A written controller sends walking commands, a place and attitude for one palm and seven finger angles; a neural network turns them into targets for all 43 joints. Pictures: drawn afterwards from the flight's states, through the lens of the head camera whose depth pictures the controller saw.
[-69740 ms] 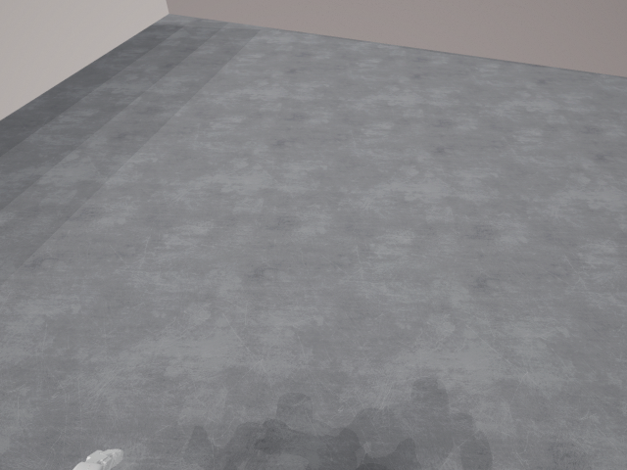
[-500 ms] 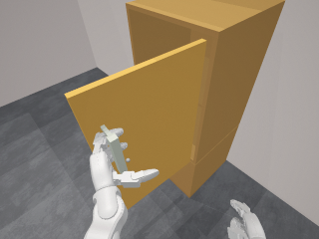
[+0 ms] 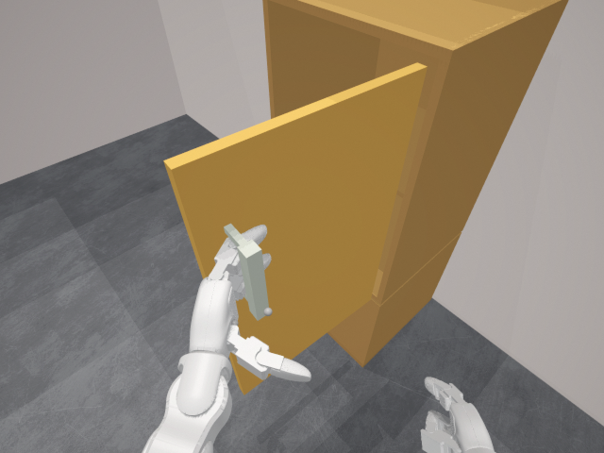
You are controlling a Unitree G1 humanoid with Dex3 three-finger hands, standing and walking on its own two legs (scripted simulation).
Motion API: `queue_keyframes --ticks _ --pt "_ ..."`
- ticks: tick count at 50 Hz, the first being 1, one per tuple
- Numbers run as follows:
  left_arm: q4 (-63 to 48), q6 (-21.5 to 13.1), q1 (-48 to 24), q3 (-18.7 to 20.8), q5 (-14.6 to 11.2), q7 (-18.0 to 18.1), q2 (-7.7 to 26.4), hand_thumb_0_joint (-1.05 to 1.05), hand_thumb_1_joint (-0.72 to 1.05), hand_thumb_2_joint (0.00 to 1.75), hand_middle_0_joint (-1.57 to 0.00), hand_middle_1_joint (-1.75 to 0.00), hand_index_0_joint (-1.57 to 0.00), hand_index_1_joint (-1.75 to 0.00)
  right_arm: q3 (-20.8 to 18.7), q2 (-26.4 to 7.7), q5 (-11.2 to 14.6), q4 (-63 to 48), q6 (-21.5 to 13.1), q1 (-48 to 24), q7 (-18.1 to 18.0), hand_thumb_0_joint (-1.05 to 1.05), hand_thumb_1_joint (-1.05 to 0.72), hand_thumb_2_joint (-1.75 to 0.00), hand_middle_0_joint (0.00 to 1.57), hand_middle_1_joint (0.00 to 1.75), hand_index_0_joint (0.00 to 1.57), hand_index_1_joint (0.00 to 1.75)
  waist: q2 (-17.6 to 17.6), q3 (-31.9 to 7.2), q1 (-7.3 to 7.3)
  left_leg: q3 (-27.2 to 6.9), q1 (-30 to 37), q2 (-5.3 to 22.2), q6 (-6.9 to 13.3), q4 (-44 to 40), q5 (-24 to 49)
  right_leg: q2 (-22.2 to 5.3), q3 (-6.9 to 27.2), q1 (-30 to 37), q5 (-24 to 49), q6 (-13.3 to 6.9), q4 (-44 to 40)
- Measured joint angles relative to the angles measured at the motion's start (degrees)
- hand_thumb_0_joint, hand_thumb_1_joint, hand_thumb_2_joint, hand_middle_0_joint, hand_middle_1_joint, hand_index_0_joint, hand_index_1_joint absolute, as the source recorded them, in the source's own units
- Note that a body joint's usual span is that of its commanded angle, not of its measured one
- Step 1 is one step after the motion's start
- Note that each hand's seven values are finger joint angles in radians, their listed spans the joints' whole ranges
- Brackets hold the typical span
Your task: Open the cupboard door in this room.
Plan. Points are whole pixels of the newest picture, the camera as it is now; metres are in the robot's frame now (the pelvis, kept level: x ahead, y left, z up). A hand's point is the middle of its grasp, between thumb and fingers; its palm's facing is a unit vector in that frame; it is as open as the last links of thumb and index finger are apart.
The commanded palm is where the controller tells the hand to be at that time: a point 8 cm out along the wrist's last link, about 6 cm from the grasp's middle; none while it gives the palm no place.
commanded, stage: slide the hand sideways off the handle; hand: left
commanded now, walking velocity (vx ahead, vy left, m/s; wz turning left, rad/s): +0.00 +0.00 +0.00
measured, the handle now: (246, 273) +0.31 +0.10 +0.10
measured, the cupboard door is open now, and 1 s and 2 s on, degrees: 86 87 87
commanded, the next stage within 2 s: draw the hand back to the body in 1.06 s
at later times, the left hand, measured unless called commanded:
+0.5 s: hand (260, 333) +0.23 +0.07 +0.10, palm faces -0.06 -1.00 -0.01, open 16.0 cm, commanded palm +0.19 +0.15 +0.10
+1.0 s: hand (204, 376) +0.18 +0.13 +0.09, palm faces +0.02 -1.00 -0.06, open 16.3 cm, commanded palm +0.14 +0.19 +0.10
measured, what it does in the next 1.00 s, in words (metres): stands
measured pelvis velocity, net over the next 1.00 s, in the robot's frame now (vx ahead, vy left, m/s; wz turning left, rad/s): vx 0.02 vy -0.03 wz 0.01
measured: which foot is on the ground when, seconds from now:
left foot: down 0.00-1.00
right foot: down 0.00-1.00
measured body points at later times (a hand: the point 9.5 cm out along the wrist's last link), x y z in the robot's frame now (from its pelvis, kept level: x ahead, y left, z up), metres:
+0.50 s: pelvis +0.00 -0.02 +0.00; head +0.00 -0.03 +0.45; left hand +0.23 +0.13 +0.10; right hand +0.18 -0.23 -0.07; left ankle +0.03 +0.11 -0.72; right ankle -0.01 -0.12 -0.72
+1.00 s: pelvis +0.02 -0.03 -0.01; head +0.03 -0.05 +0.44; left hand +0.17 +0.18 +0.10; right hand +0.21 -0.25 -0.08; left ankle +0.03 +0.11 -0.72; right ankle -0.01 -0.12 -0.72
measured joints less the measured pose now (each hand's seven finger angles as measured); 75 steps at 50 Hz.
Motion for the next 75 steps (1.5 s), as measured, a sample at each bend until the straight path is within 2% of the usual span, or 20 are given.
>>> queue_keyframes --ticks 2,3,6,12,17,29,42,51,57,64,75 --pt "-0.1 -0.8 -0.1 0.4 -2.8 -5.3 2.2 -0.01 -0.5 0.3 -0.26 -0.45 -0.21 -0.44 0.3 -0.6 0.7 -0.5 -1.2 0.7 -0.7 0.01 -0.91 -0.9 0.21 0.3 0.2 0.3 0.4 0.2 -0.06 0.0 -0.3 -0.1 0.1 0.2 0.1 -0.1 0.0 -0.2 0.1 0.1 0.1" --pt "-0.1 -0.8 -0.1 0.5 -4.1 -6.7 2.6 -0.01 -0.5 0.3 -0.24 -0.43 -0.2 -0.42 0.4 -0.8 1.0 -0.5 -1.9 1.0 -0.9 0.01 -0.91 -0.9 0.21 0.3 0.2 0.3 0.6 0.2 -0.19 0.1 -0.4 -0.1 0.1 0.3 0.1 -0.1 0.1 -0.4 0.2 0.2 0.2" --pt "0.3 0.0 -0.1 1.0 -6.3 -7.3 1.8 -0.01 -0.5 0.3 -0.21 -0.38 -0.17 -0.37 0.7 -1.1 1.4 -0.4 -3.5 1.3 -1.2 0.01 -0.91 -0.9 0.21 0.3 0.2 0.3 0.8 0.3 -0.61 0.5 -0.5 -0.1 0.2 0.0 0.4 -0.2 0.5 -0.8 0.5 0.3 0.3" --pt "-0.6 0.4 1.2 1.6 -5.0 -5.0 0.6 -0.01 -0.5 0.3 -0.19 -0.36 -0.2 -0.35 1.0 -0.8 1.0 -0.8 -5.0 1.9 -0.3 0.01 -0.91 -0.9 0.21 0.3 0.2 0.3 0.3 -0.1 -1.18 1.2 -0.5 0.2 0.1 -0.4 0.8 0.1 1.3 -1.5 0.7 0.1 0.6" --pt "-1.9 -0.3 3.4 2.8 -5.4 -5.6 1.4 -0.01 -0.5 0.3 -0.19 -0.36 -0.2 -0.33 1.1 -0.8 0.8 -1.2 -5.3 2.1 -0.2 0.01 -0.91 -0.9 0.21 0.3 0.2 0.3 0.1 -0.3 -1.5 1.4 -0.2 0.8 -0.4 -0.7 0.6 0.7 1.5 -1.4 0.6 -0.3 0.5" --pt "-7.0 -3.8 13.4 8.5 -8.8 -11.2 5.3 -0.01 -0.5 0.3 -0.21 -0.34 -0.21 -0.33 -0.2 -2.0 1.1 -1.8 -7.4 3.1 -1.1 0.01 -0.91 -0.9 0.21 0.3 0.2 0.3 0.4 -1.0 -1.29 0.5 -0.5 2.0 -1.7 -0.5 -0.5 2.0 0.7 -1.5 -0.5 -1.5 0.3" --pt "-12.7 -9.2 25.3 15.0 -13.2 -18.3 7.2 -0.01 -0.5 0.3 -0.19 -0.32 -0.18 -0.32 -2.0 -3.1 1.9 -2.8 -11.2 5.0 -1.7 0.01 -0.91 -0.9 0.2 0.3 0.2 0.3 0.9 -3.1 -0.21 -1.0 -4.5 2.0 -2.5 3.6 -3.2 2.0 -0.7 -5.0 -3.9 -2.2 4.5" --pt "-12.4 -11.1 26.9 18.3 -16.1 -22.9 8.3 -0.01 -0.5 0.3 -0.16 -0.31 -0.16 -0.31 -2.3 -3.1 2.5 -2.3 -13.0 4.7 -2.7 0.01 -0.91 -0.9 0.2 0.3 0.2 0.3 1.7 -3.6 0.65 -2.0 -7.1 1.8 -2.4 6.6 -4.2 1.8 -1.6 -6.8 -4.9 -2.1 6.7" --pt "-12.4 -10.7 26.6 18.6 -17.0 -24.0 8.5 -0.01 -0.5 0.3 -0.15 -0.3 -0.15 -0.3 -1.9 -2.7 2.8 -2.3 -14.0 4.4 -2.9 0.01 -0.91 -0.9 0.21 0.3 0.2 0.3 1.7 -3.7 0.71 -2.0 -7.8 1.6 -2.0 7.3 -4.2 1.6 -1.5 -7.2 -4.6 -1.7 7.0" --pt "-14.1 -8.9 25.4 18.0 -16.0 -22.8 9.2 -0.01 -0.5 0.3 -0.15 -0.3 -0.15 -0.3 -1.4 -2.1 2.9 -2.4 -14.8 4.5 -2.9 0.01 -0.9 -0.9 0.21 0.3 0.2 0.3 1.3 -3.6 0.76 -1.6 -7.7 1.5 -1.4 7.6 -4.0 1.4 -1.1 -7.1 -4.1 -1.3 6.9" --pt "-15.6 -3.7 22.4 21.2 -17.1 -22.2 10.9 -0.01 -0.5 0.3 -0.15 -0.3 -0.15 -0.3 0.1 -2.3 3.4 -1.0 -15.8 4.8 -3.7 0.01 -0.9 -0.9 0.21 0.3 0.2 0.3 1.7 -3.0 0.7 -1.6 -5.1 1.3 -0.7 5.7 -2.9 1.3 -1.1 -3.9 -2.1 -0.5 3.7"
